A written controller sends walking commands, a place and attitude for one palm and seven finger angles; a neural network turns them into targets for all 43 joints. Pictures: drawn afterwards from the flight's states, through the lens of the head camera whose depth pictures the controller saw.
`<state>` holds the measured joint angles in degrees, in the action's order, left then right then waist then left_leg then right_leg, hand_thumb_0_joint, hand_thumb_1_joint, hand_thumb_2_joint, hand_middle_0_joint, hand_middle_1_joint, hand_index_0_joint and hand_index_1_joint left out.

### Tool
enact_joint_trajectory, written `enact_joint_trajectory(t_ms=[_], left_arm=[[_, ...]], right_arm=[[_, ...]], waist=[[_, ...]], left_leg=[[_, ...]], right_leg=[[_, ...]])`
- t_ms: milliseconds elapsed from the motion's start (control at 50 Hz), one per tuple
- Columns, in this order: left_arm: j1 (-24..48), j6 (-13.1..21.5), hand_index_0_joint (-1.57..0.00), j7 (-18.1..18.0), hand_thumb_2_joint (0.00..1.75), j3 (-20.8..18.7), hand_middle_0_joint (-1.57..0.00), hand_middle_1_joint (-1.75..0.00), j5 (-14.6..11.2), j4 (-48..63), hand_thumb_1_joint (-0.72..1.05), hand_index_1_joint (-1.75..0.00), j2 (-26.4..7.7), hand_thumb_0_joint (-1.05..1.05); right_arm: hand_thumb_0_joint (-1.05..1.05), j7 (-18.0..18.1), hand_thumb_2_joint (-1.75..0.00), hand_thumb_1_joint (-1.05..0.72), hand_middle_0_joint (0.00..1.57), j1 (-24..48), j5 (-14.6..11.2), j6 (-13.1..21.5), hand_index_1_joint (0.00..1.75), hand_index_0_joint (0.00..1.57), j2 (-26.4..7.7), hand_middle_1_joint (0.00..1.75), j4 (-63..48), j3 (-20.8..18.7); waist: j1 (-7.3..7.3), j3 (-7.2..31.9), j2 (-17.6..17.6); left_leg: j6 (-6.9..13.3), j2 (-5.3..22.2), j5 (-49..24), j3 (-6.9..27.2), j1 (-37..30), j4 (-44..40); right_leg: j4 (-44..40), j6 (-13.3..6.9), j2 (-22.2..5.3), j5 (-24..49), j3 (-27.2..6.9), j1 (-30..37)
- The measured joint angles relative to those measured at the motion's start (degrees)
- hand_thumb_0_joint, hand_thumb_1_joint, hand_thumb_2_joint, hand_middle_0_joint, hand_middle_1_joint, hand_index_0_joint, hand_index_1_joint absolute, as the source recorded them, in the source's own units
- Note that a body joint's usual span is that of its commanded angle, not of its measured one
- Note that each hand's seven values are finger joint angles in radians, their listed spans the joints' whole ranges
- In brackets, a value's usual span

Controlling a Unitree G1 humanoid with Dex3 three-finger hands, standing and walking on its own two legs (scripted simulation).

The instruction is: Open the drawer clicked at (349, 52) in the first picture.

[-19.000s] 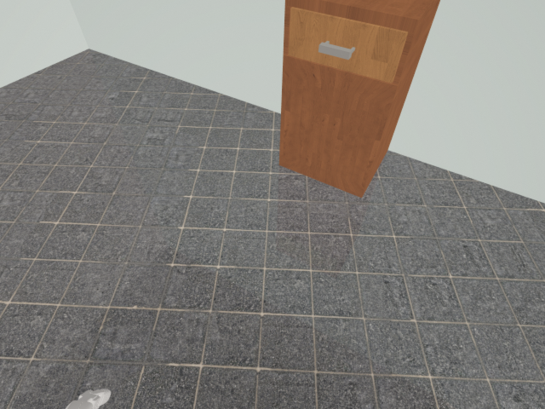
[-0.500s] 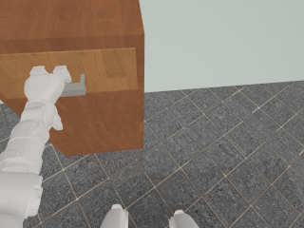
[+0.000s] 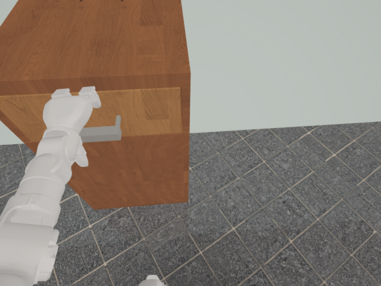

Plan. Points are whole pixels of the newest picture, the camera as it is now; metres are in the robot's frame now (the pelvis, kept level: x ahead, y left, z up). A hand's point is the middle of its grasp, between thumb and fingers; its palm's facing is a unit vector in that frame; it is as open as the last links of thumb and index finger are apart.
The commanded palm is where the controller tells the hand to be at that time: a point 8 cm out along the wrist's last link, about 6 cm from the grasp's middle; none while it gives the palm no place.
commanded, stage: lift the fingers back up to retry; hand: left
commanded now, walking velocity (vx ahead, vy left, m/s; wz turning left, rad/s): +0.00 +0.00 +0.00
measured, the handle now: (97, 127) +0.50 +0.24 -0.02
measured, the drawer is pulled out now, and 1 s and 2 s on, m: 0.00 0.00 0.00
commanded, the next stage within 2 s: re-aim the fingers above the handle in 0.12 s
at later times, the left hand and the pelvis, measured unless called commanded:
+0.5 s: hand (80, 133) +0.44 +0.25 +0.04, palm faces -0.06 -0.03 -1.00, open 13.8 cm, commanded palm +0.42 +0.25 +0.10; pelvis +0.01 -0.02 +0.00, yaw +1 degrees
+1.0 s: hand (76, 133) +0.44 +0.25 +0.04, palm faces -0.05 -0.03 -1.00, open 13.8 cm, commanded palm +0.43 +0.26 +0.10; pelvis +0.00 -0.01 +0.00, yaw +0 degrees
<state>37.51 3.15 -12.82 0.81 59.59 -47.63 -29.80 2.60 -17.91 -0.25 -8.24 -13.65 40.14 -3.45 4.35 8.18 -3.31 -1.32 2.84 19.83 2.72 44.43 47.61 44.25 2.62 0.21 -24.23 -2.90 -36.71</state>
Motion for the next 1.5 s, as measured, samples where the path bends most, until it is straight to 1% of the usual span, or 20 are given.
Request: enact_joint_trajectory(t_ms=[100, 160, 280, 420, 520, 640, 760, 860, 940, 1000, 1080, 1140, 1180, 1260, 1420, 1500], left_arm=[[-1.3, -0.4, -0.32, 0.9, 0.3, -0.3, -0.31, -1.2, 0.2, -0.8, -0.49, -1.2, 0.8, 0.0], [-2.4, 0.6, -0.32, 1.4, 0.3, -0.9, -0.31, -1.2, 0.3, -0.9, -0.49, -1.2, 0.8, 0.0], [-3.2, 2.9, -0.32, 0.8, 0.3, -2.0, -0.32, -1.2, 0.8, -0.5, -0.49, -1.2, -0.5, 0.0], [-2.2, 2.6, -0.32, 0.7, 0.3, -1.1, -0.32, -1.2, 0.1, -0.1, -0.49, -1.2, -1.0, 0.0], [-2.1, 2.9, -0.32, 1.0, 0.3, -1.3, -0.32, -1.2, 0.2, -0.1, -0.49, -1.2, -0.4, 0.0], [-2.2, 2.9, -0.32, 0.6, 0.3, -3.0, -0.32, -1.2, 0.6, -0.7, -0.49, -1.2, -1.0, 0.0], [-2.4, 2.4, -0.32, 1.2, 0.3, -2.9, -0.32, -1.2, 0.6, -1.3, -0.49, -1.2, -1.8, 0.0], [-2.5, 3.4, -0.32, 1.4, 0.3, -1.9, -0.32, -1.2, 0.2, -0.2, -0.49, -1.2, -1.0, 0.0], [-1.9, 3.7, -0.32, 0.6, 0.3, -2.1, -0.32, -1.2, 0.7, -0.8, -0.49, -1.2, -0.8, 0.0], [-0.7, 3.1, -0.32, 0.1, 0.3, -2.2, -0.32, -1.2, 1.0, -2.3, -0.49, -1.2, -1.2, 0.0], [0.4, 2.4, -0.32, 0.5, 0.3, -2.2, -0.32, -1.2, 1.1, -3.3, -0.49, -1.2, -2.1, 0.0], [1.1, 2.3, -0.32, 1.2, 0.3, -1.8, -0.32, -1.2, 0.6, -3.7, -0.49, -1.2, -2.4, 0.0], [1.4, 2.5, -0.32, 1.7, 0.3, -1.6, -0.32, -1.2, 0.5, -4.1, -0.49, -1.2, -2.5, 0.0], [1.3, 3.7, -0.32, 2.1, 0.3, -2.8, -0.32, -1.2, 1.1, -3.8, -0.49, -1.2, -3.2, 0.0], [1.7, 3.7, -0.32, 2.0, 0.3, -3.2, -0.32, -1.2, 1.0, -4.1, -0.49, -1.2, -4.1, 0.0], [0.9, 3.8, -0.32, 2.0, 0.3, -3.2, -0.32, -1.2, 0.7, -2.6, -0.49, -1.2, -3.7, 0.0]], right_arm=[[0.0, -0.3, -0.9, -0.91, 0.21, 0.7, -0.2, -0.7, 0.3, 0.2, 0.0, 0.3, -0.9, 0.4], [0.0, -0.1, -0.9, -0.91, 0.21, 1.0, -0.2, -0.8, 0.3, 0.2, -0.1, 0.3, -1.4, 0.3], [0.0, 0.6, -0.9, -0.91, 0.21, 1.1, -0.1, -0.5, 0.3, 0.2, -0.5, 0.3, -1.3, -0.2], [0.0, 0.6, -0.9, -0.91, 0.21, 0.9, 0.0, -0.4, 0.3, 0.2, -1.3, 0.3, -0.4, -1.1], [0.0, 0.6, -0.9, -0.91, 0.21, 0.9, -0.1, -0.7, 0.3, 0.2, -1.4, 0.3, -0.1, -1.0], [0.0, 0.6, -0.9, -0.91, 0.21, 0.8, -0.1, -0.9, 0.3, 0.2, -1.0, 0.3, -0.4, -0.7], [0.0, 0.6, -0.9, -0.91, 0.21, 0.2, -0.3, -0.8, 0.3, 0.2, -0.6, 0.3, -0.5, -0.6], [0.0, 0.7, -0.9, -0.91, 0.21, -0.2, -0.2, -0.6, 0.3, 0.2, -0.4, 0.3, -0.1, -0.7], [0.0, 0.6, -0.9, -0.91, 0.21, 0.2, -0.2, -0.5, 0.3, 0.2, -0.3, 0.3, 0.0, -0.4], [0.0, 0.6, -0.9, -0.91, 0.21, 0.5, -0.3, -0.3, 0.3, 0.2, -0.4, 0.3, -0.1, -0.1], [0.0, 0.7, -0.9, -0.91, 0.21, 0.4, -0.2, 0.0, 0.3, 0.2, -0.5, 0.3, -0.5, -0.1], [0.0, 0.8, -0.9, -0.91, 0.21, 0.1, -0.3, 0.1, 0.3, 0.2, -0.5, 0.3, -0.4, -0.1], [0.0, 0.8, -0.9, -0.91, 0.21, -0.2, -0.3, 0.1, 0.3, 0.2, -0.5, 0.3, -0.3, 0.0], [0.0, 1.0, -0.9, -0.91, 0.21, -0.4, -0.1, 0.0, 0.3, 0.2, -0.6, 0.3, -0.3, 0.1], [0.0, 0.8, -0.9, -0.91, 0.21, -1.2, 0.0, 0.0, 0.3, 0.2, -0.6, 0.3, 0.0, -0.1], [0.0, 0.6, -0.9, -0.91, 0.21, -1.4, 0.1, 0.0, 0.3, 0.2, -0.4, 0.3, 0.1, -0.4]], waist=[[-0.32, 0.2, -0.2], [-0.49, 0.0, -0.2], [-0.9, -0.4, 0.1], [-1.17, -0.6, 0.1], [-0.74, -0.5, 0.1], [-0.18, -0.3, 0.0], [-0.35, -0.4, -0.1], [-0.75, -0.5, -0.1], [-0.43, -0.5, 0.2], [-0.07, -0.6, 0.3], [0.14, -0.7, 0.3], [0.13, -0.8, 0.4], [0.19, -0.8, 0.5], [0.55, -0.7, 0.7], [0.59, -0.8, 0.7], [0.41, -0.6, 0.5]], left_leg=[[-0.2, 0.0, -0.3, -0.5, -2.2, -1.6], [-0.4, 0.1, -0.3, -0.4, -2.9, -2.1], [-0.8, 0.1, -0.2, 0.3, -2.4, -1.6], [-1.1, 0.1, 0.0, 1.0, -1.5, -0.9], [-1.1, 0.2, 0.0, 0.9, -1.6, -1.0], [-1.0, 0.4, -0.1, 0.3, -1.4, -1.0], [-0.9, 0.4, -0.2, 0.1, -1.3, -1.0], [-0.7, 0.1, -0.3, 0.1, -1.4, -1.0], [-0.6, 0.0, -0.4, 0.2, -1.0, -0.7], [-0.5, 0.0, -0.4, 0.2, -0.4, -0.3], [-0.5, 0.0, -0.5, 0.3, 0.4, 0.0], [-0.4, 0.0, -0.6, 0.3, 0.5, 0.0], [-0.3, 0.0, -0.6, 0.3, 0.6, 0.0], [-0.3, 0.1, -0.4, 0.2, 1.2, 0.4], [-0.2, 0.2, -0.1, 0.2, 2.4, 1.1], [-0.2, 0.3, 0.1, 0.1, 2.3, 1.2]], right_leg=[[-0.9, 0.0, -0.1, 0.0, -0.4, 1.7], [-0.9, -0.2, -0.1, -0.1, -0.3, 2.2], [0.0, -0.6, 0.1, -0.7, 0.4, 1.7], [0.7, -0.9, 0.2, -1.1, 1.1, 1.1], [0.7, -0.9, 0.2, -1.0, 0.9, 1.0], [0.9, -0.9, 0.4, -0.9, 0.3, 0.5], [0.7, -0.7, 0.3, -0.6, 0.1, 0.5], [0.6, -0.5, 0.1, -0.5, 0.2, 0.7], [0.9, -0.4, 0.0, -0.4, 0.2, 0.4], [1.2, -0.3, 0.0, -0.4, 0.2, -0.2], [1.3, -0.3, 0.1, -0.2, 0.2, -0.9], [1.1, -0.2, 0.1, -0.1, 0.2, -0.9], [1.0, -0.1, 0.1, -0.1, 0.2, -1.0], [1.3, -0.1, 0.2, -0.1, 0.1, -1.6], [1.7, 0.0, 0.3, -0.2, 0.0, -2.7], [1.5, 0.0, 0.4, -0.3, 0.0, -2.5]])
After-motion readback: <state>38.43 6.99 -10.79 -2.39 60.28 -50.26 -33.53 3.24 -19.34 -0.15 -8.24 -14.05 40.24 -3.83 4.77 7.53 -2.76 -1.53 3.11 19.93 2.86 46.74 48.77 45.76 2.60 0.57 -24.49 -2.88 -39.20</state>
